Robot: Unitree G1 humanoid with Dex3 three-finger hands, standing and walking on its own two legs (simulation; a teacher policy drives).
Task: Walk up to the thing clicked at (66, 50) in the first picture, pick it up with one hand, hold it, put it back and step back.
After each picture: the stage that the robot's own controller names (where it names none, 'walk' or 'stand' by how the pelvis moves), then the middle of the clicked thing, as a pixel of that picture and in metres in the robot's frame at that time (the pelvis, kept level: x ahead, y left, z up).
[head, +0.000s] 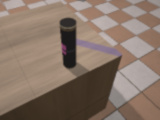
stand; (69, 45) +0.59 +0.07 +0.01
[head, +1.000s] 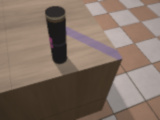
walk; (57, 38) +0.54 +0.11 +0.04
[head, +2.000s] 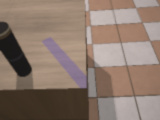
walk; (13, 52) +0.48 +0.30 +0.03
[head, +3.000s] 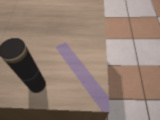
walk; (27, 70) +0.38 +0.20 +0.01
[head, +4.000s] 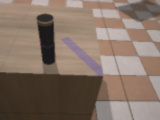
walk; (47, 41) +0.62 +0.17 +0.02
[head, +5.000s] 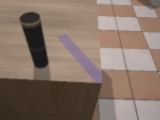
stand; (36, 43) +0.53 +0.20 +0.03
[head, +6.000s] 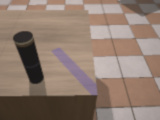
stand; (30, 60) +0.49 +0.23 +0.01
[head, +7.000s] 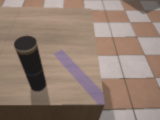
stand; (32, 67) +0.43 +0.20 +0.01
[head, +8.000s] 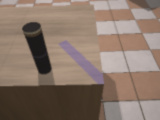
walk; (39, 50) +0.54 +0.18 +0.02
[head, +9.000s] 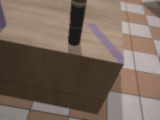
stand; (76, 23) +0.71 +0.07 +0.02
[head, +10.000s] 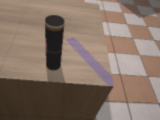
stand; (54, 45) +0.53 +0.12 +0.02
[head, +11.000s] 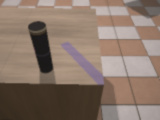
stand; (42, 49) +0.56 +0.19 +0.02
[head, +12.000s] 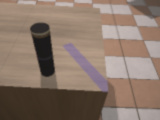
stand; (44, 52) +0.52 +0.16 +0.02
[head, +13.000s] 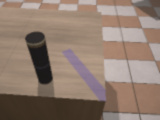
stand; (41, 60) +0.49 +0.18 +0.00
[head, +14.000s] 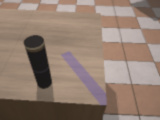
stand; (40, 64) +0.47 +0.18 +0.00
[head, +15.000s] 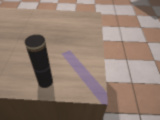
stand; (41, 64) +0.47 +0.18 +0.00
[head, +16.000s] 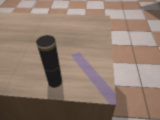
rise first; (51, 64) +0.48 +0.16 +0.01
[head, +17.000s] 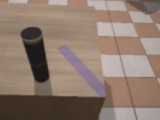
go down; (37, 58) +0.49 +0.15 +0.02
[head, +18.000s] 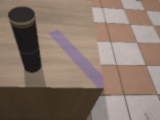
go down; (28, 44) +0.49 +0.15 +0.06
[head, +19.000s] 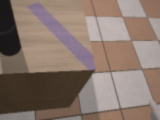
close in; (0, 21) +0.50 +0.17 +0.09
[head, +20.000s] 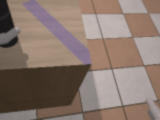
close; out of the picture +0.54 +0.16 +0.11
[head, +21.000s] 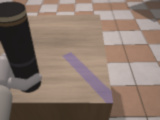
lift; (21, 54) +0.34 +0.16 +0.22
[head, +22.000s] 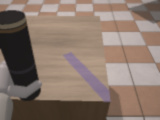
hold; (20, 61) +0.32 +0.17 +0.20
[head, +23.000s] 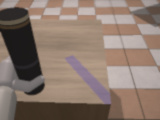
hold; (25, 57) +0.34 +0.16 +0.21
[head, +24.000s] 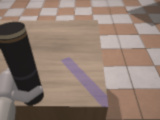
hold; (23, 68) +0.33 +0.17 +0.17
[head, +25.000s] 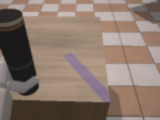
crouch; (19, 58) +0.34 +0.18 +0.19
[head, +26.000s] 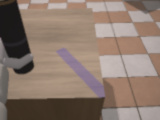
crouch; (13, 36) +0.43 +0.18 +0.20
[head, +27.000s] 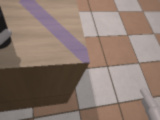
lower; out of the picture +0.53 +0.17 +0.10
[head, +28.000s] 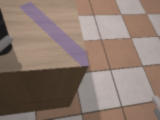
lower; out of the picture +0.52 +0.18 +0.11
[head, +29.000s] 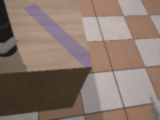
lower; out of the picture +0.52 +0.17 +0.10
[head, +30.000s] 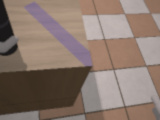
lower; out of the picture +0.52 +0.17 +0.10
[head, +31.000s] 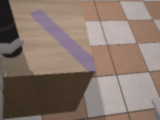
loosen; (0, 20) +0.51 +0.17 +0.11
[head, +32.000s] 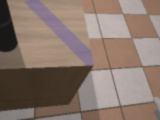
rise; out of the picture +0.51 +0.17 +0.10
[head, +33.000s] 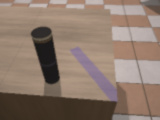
sink last; (47, 58) +0.47 +0.16 +0.05
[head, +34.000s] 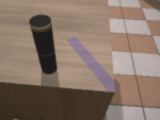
stand; (45, 48) +0.49 +0.16 +0.05
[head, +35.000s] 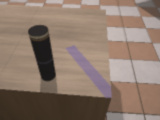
stand; (44, 56) +0.49 +0.17 +0.04
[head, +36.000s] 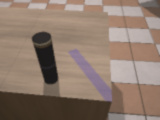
stand; (47, 60) +0.49 +0.16 +0.01
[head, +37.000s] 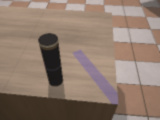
stand; (52, 62) +0.47 +0.15 +0.01
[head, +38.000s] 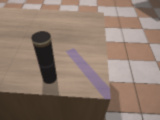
stand; (46, 60) +0.49 +0.17 +0.00
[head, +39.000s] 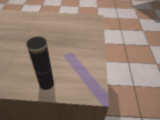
stand; (42, 66) +0.46 +0.17 +0.00
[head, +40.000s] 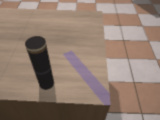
walk; (41, 66) +0.46 +0.17 +0.00
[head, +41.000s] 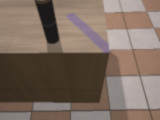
walk; (48, 19) +0.66 +0.17 +0.02
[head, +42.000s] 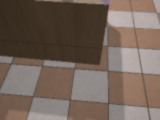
walk; out of the picture +1.07 +0.11 +0.04
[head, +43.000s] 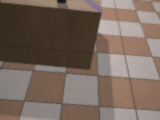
stand; out of the picture +1.10 +0.14 +0.02
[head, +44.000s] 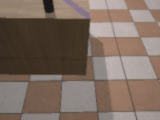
stand; out of the picture +1.05 +0.21 +0.00
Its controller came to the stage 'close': yes
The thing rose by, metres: 0.21
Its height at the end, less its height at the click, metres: +0.00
